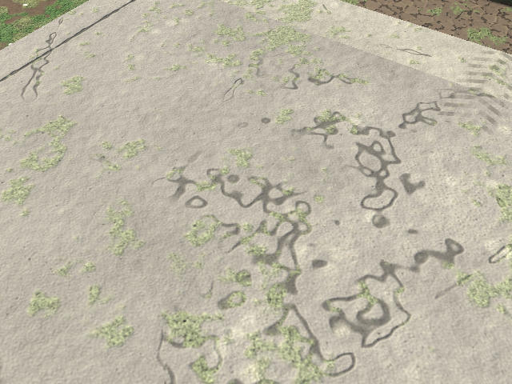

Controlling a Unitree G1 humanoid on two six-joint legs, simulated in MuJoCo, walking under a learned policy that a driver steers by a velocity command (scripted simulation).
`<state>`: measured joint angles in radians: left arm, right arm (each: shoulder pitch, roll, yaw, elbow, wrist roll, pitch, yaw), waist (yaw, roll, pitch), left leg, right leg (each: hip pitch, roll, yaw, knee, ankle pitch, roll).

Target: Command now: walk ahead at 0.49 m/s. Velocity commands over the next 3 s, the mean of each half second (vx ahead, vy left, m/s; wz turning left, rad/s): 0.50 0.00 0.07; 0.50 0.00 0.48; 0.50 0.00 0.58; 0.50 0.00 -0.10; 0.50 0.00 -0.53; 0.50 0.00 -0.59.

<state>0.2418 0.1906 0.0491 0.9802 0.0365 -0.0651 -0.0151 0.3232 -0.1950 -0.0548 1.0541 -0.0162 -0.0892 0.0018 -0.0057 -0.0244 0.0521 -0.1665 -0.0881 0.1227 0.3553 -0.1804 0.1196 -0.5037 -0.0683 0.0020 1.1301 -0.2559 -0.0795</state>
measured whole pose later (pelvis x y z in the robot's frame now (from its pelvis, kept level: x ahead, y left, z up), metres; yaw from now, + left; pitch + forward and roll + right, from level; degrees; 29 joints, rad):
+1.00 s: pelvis +0.56 +0.02 -0.01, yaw +20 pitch +0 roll +0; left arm 0.28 0.21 0.06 0.92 0.02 -0.08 0.00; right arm 0.18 -0.25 -0.08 0.90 -0.02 -0.03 0.01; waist 0.01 -0.01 0.07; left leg -0.33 -0.11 0.09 0.53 -0.21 0.15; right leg -0.35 -0.07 -0.05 1.26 -0.36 -0.01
